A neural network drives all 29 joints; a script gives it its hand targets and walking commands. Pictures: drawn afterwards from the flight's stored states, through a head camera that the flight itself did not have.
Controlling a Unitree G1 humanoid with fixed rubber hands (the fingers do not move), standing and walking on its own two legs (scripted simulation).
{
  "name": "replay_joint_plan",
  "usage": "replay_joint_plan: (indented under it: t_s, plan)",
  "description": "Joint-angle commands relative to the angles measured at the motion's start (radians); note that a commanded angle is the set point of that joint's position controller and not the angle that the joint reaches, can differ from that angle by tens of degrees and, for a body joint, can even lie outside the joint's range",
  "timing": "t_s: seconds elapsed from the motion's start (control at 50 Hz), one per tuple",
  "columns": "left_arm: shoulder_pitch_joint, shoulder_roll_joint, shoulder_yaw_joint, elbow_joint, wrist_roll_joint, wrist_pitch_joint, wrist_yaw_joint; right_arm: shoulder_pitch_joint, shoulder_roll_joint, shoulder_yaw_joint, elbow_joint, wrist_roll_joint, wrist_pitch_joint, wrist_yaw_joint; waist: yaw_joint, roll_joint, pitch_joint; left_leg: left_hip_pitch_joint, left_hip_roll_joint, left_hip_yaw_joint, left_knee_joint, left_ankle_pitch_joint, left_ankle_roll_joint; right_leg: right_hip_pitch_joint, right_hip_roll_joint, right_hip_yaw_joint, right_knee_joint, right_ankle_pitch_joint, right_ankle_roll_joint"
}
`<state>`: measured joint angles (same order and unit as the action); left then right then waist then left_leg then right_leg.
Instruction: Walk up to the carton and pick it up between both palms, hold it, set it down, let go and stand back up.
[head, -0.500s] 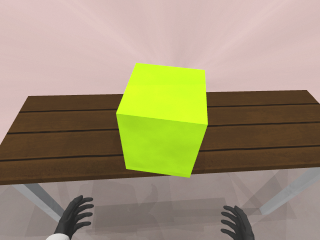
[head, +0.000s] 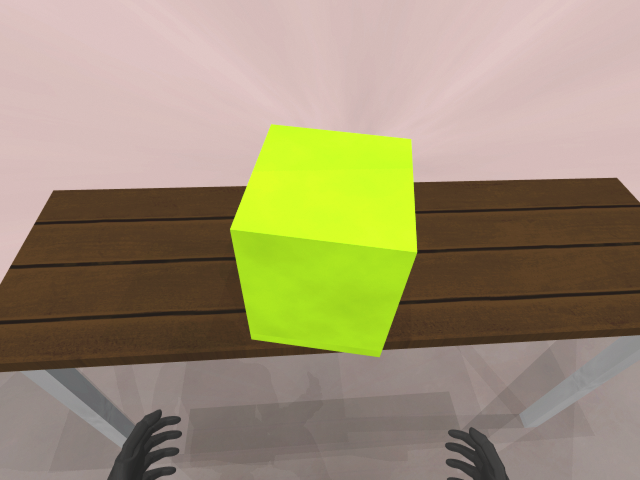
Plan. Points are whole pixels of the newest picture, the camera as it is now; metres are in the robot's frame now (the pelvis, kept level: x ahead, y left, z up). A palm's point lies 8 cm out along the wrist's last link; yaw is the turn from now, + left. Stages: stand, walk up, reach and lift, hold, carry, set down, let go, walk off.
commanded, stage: let go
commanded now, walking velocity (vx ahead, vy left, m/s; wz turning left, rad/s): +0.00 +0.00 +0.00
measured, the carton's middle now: (327, 244) +0.44 +0.00 +0.04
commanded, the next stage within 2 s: stand in 0.14 s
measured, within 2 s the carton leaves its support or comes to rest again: neither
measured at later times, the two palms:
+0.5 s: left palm out of the picture +0.12 +0.24 -0.09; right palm out of the picture +0.12 -0.26 -0.11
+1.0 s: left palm out of the picture +0.12 +0.24 -0.10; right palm out of the picture +0.12 -0.26 -0.12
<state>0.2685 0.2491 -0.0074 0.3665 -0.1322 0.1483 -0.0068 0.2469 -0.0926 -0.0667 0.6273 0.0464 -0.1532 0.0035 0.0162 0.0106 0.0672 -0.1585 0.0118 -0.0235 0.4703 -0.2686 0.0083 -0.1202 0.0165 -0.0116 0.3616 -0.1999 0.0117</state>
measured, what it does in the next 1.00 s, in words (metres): stands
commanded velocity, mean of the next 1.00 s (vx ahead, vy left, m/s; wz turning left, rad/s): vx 0.00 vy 0.00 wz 0.00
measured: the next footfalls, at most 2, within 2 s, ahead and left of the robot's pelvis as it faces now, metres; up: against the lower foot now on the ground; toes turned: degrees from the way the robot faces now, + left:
none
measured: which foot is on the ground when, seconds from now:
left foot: down 0.00-1.00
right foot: down 0.00-1.00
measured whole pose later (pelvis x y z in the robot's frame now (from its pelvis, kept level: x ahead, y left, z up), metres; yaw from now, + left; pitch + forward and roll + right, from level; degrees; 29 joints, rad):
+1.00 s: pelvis +0.02 -0.01 +0.00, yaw +0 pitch -2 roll +0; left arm 0.27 0.25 -0.01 0.65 -0.11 0.01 0.02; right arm 0.22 -0.23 -0.08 0.80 -0.01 -0.01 0.02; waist 0.02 0.01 0.07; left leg -0.15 -0.01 -0.02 0.47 -0.29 0.01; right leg -0.16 -0.01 -0.01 0.49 -0.29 0.00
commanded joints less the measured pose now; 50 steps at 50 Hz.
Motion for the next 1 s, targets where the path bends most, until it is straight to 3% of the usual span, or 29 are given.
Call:
replay_joint_plan:
  t_s: [0.0, 0.02, 0.12, 0.14, 0.16, 0.18, 0.2, 0.24, 0.3, 0.32, 0.36, 0.38, 0.42, 0.44, 0.46, 0.5, 0.52, 0.54, 0.62, 0.66, 0.7, 0.72, 0.74, 0.78, 0.84, 0.86, 0.9, 0.96, 0.98]
  plan:
    - [-0.129, 0.058, -0.007, -0.08, 0.072, -0.039, 0.028, -0.135, -0.203, -0.068, -0.125, -0.065, -0.077, 0.011, -0.025, 0.058, -0.102, 0.018, 0.04, 0.068, -0.148, 0.313, -0.089, 0.082, 0.061, -0.032, -0.02, 0.084, -0.048]
    - [-0.13, 0.061, -0.008, -0.074, 0.102, -0.031, 0.037, -0.14, -0.211, -0.066, -0.078, -0.074, -0.077, 0.021, -0.011, 0.107, -0.071, 0.023, 0.02, 0.075, -0.144, 0.324, -0.093, 0.064, 0.057, -0.025, -0.034, 0.073, -0.052]
    - [-0.136, 0.05, -0.02, -0.049, 0.093, -0.037, 0.033, -0.149, -0.203, -0.057, -0.067, -0.068, -0.07, 0.025, -0.021, 0.065, -0.077, 0.008, 0.03, 0.074, -0.151, 0.278, -0.084, 0.079, 0.052, -0.019, -0.027, 0.066, -0.049]
    - [-0.073, 0.247, 0.105, 0.064, 0.193, -0.089, 0.046, -0.072, -0.356, -0.068, -0.004, -0.127, 0.02, 0.009, 0.006, 0.067, -0.116, -0.093, 0.037, -0.019, -0.086, 0.276, -0.051, 0.044, -0.102, 0.068, 0.081, 0.191, -0.036]
    - [-0.059, 0.276, 0.112, 0.071, 0.185, -0.119, 0.042, -0.083, -0.355, -0.073, -0.008, -0.129, 0.05, -0.004, 0.001, 0.05, -0.163, -0.069, 0.037, -0.023, -0.103, 0.174, -0.041, 0.045, -0.114, 0.059, 0.088, 0.126, -0.036]
    - [-0.078, 0.273, 0.113, 0.083, 0.187, -0.131, 0.045, -0.063, -0.355, -0.073, -0.007, -0.122, 0.074, -0.002, -0.023, 0.018, -0.118, -0.072, 0.047, -0.034, -0.114, 0.121, -0.022, -0.009, -0.116, 0.079, 0.074, 0.068, -0.039]
    - [-0.058, 0.247, 0.108, 0.092, 0.187, -0.145, 0.044, -0.069, -0.359, -0.073, 0.0, -0.118, 0.091, -0.011, 0.0, 0.014, -0.113, -0.092, 0.053, -0.046, -0.116, 0.106, -0.017, -0.002, -0.115, 0.068, 0.07, 0.05, -0.036]
    - [-0.063, 0.244, 0.099, 0.104, 0.196, -0.161, 0.051, -0.076, -0.356, -0.072, -0.013, -0.113, 0.094, 0.001, -0.019, -0.099, -0.063, -0.098, 0.05, -0.058, -0.134, 0.014, -0.006, -0.043, -0.112, 0.075, 0.071, 0.017, -0.051]
    - [-0.03, 0.266, 0.122, 0.135, 0.189, -0.172, 0.043, -0.109, -0.357, -0.065, 0.012, -0.112, 0.087, 0.01, 0.023, 0.011, -0.093, -0.129, 0.04, -0.061, -0.143, 0.03, 0.0, -0.001, -0.097, 0.078, 0.083, 0.046, -0.038]
    - [-0.061, 0.251, 0.11, 0.135, 0.186, -0.18, 0.037, -0.12, -0.353, -0.061, 0.015, -0.112, 0.091, 0.013, 0.006, -0.057, -0.07, -0.148, 0.043, -0.085, -0.137, 0.039, 0.012, -0.013, -0.117, 0.082, 0.094, 0.017, -0.044]
    - [-0.081, 0.237, 0.106, 0.162, 0.197, -0.186, 0.037, -0.079, -0.367, -0.068, 0.029, -0.109, 0.1, 0.006, -0.029, 0.0, -0.088, -0.072, 0.045, -0.068, -0.115, 0.077, 0.01, -0.043, -0.12, 0.091, 0.068, 0.07, -0.039]
    - [-0.095, 0.271, 0.115, 0.163, 0.19, -0.2, 0.037, -0.095, -0.34, -0.064, 0.042, -0.095, 0.099, 0.007, -0.017, -0.061, -0.134, -0.037, 0.057, -0.073, -0.108, 0.17, 0.009, -0.043, -0.12, 0.088, 0.083, 0.085, -0.04]
    - [-0.02, 0.28, 0.12, 0.2, 0.182, -0.199, 0.039, -0.117, -0.363, -0.069, 0.061, -0.097, 0.103, 0.009, 0.003, -0.011, -0.137, -0.021, 0.062, -0.081, -0.084, 0.238, 0.012, -0.021, -0.114, 0.072, 0.085, 0.159, -0.045]
    - [-0.054, 0.25, 0.108, 0.209, 0.185, -0.2, 0.033, -0.101, -0.364, -0.056, 0.08, -0.1, 0.105, 0.005, -0.006, -0.073, -0.137, -0.051, 0.056, -0.068, -0.072, 0.267, 0.018, 0.009, -0.126, 0.091, 0.097, 0.21, -0.054]
    - [-0.059, 0.26, 0.122, 0.205, 0.19, -0.204, 0.032, -0.065, -0.359, -0.064, 0.074, -0.099, 0.102, 0.002, -0.017, -0.019, -0.169, 0.014, 0.061, -0.062, -0.083, 0.268, 0.011, 0.0, -0.127, 0.083, 0.095, 0.211, -0.051]
    - [-0.034, 0.273, 0.112, 0.228, 0.188, -0.201, 0.038, -0.082, -0.381, -0.066, 0.086, -0.102, 0.112, 0.004, -0.002, -0.01, -0.123, 0.018, 0.063, -0.072, -0.068, 0.297, 0.01, -0.048, -0.12, 0.071, 0.096, 0.202, -0.056]
    - [-0.017, 0.24, 0.104, 0.241, 0.178, -0.202, 0.04, -0.056, -0.405, -0.066, 0.096, -0.08, 0.104, 0.009, -0.021, -0.017, -0.131, 0.018, 0.071, -0.087, -0.067, 0.319, 0.017, -0.025, -0.129, 0.086, 0.074, 0.218, -0.063]
    - [-0.037, 0.271, 0.111, 0.252, 0.19, -0.206, 0.046, -0.06, -0.379, -0.064, 0.103, -0.092, 0.108, 0.008, -0.017, -0.085, -0.11, 0.011, 0.072, -0.087, -0.074, 0.318, 0.011, -0.043, -0.126, 0.08, 0.081, 0.189, -0.066]
    - [-0.008, 0.275, 0.121, 0.253, 0.179, -0.203, 0.046, -0.099, -0.406, -0.074, 0.1, -0.09, 0.108, 0.008, 0.007, 0.004, -0.13, -0.038, 0.066, -0.084, -0.097, 0.221, 0.021, 0.027, -0.126, 0.094, 0.078, 0.201, -0.067]
    - [-0.079, 0.252, 0.104, 0.248, 0.185, -0.203, 0.038, -0.037, -0.372, -0.06, 0.106, -0.085, 0.104, 0.004, -0.027, -0.079, -0.144, 0.035, 0.07, -0.07, -0.081, 0.325, 0.008, -0.004, -0.132, 0.086, 0.082, 0.239, -0.069]
    - [-0.058, 0.245, 0.102, 0.248, 0.175, -0.208, 0.036, -0.068, -0.392, -0.06, 0.12, -0.091, 0.109, 0.004, -0.007, 0.03, -0.177, 0.03, 0.071, -0.057, -0.078, 0.351, 0.018, 0.015, -0.13, 0.091, 0.088, 0.262, -0.057]
    - [-0.053, 0.257, 0.097, 0.254, 0.182, -0.206, 0.04, -0.049, -0.388, -0.058, 0.114, -0.081, 0.108, 0.001, -0.03, -0.021, -0.154, 0.056, 0.079, -0.078, -0.077, 0.374, 0.014, -0.005, -0.123, 0.079, 0.081, 0.254, -0.057]
    - [-0.032, 0.261, 0.097, 0.259, 0.179, -0.211, 0.042, -0.051, -0.385, -0.056, 0.116, -0.086, 0.113, 0.0, -0.024, 0.018, -0.163, 0.053, 0.088, -0.085, -0.075, 0.37, 0.02, -0.001, -0.129, 0.083, 0.092, 0.261, -0.053]
    - [-0.042, 0.253, 0.1, 0.252, 0.183, -0.209, 0.044, -0.1, -0.391, -0.058, 0.106, -0.082, 0.112, 0.01, 0.002, -0.055, -0.178, 0.027, 0.073, -0.085, -0.061, 0.326, 0.025, 0.013, -0.132, 0.061, 0.103, 0.26, -0.065]
    - [-0.093, 0.25, 0.101, 0.27, 0.178, -0.203, 0.041, -0.053, -0.369, -0.055, 0.112, -0.082, 0.105, 0.008, -0.037, -0.043, -0.16, 0.039, 0.067, -0.068, -0.062, 0.334, 0.02, 0.005, -0.137, 0.093, 0.09, 0.277, -0.066]
    - [-0.086, 0.282, 0.107, 0.265, 0.185, -0.204, 0.044, -0.065, -0.386, -0.061, 0.123, -0.08, 0.106, 0.006, -0.025, -0.077, -0.188, 0.061, 0.067, -0.069, -0.08, 0.3, 0.007, -0.001, -0.11, 0.066, 0.082, 0.223, -0.058]
    - [-0.062, 0.248, 0.101, 0.267, 0.176, -0.21, 0.039, -0.091, -0.373, -0.056, 0.111, -0.079, 0.105, 0.004, -0.013, 0.009, -0.171, 0.057, 0.082, -0.073, -0.072, 0.377, 0.019, -0.001, -0.126, 0.064, 0.092, 0.259, -0.056]
    - [-0.03, 0.26, 0.094, 0.29, 0.171, -0.204, 0.049, -0.083, -0.416, -0.076, 0.129, -0.087, 0.114, 0.0, -0.009, -0.026, -0.136, 0.022, 0.091, -0.098, -0.095, 0.315, 0.035, 0.005, -0.13, 0.061, 0.079, 0.238, -0.057]
    - [-0.08, 0.262, 0.109, 0.275, 0.184, -0.203, 0.046, -0.071, -0.43, -0.074, 0.118, -0.082, 0.112, -0.004, -0.024, 0.008, -0.139, 0.024, 0.077, -0.079, -0.086, 0.328, 0.021, 0.009, -0.135, 0.068, 0.094, 0.225, -0.058]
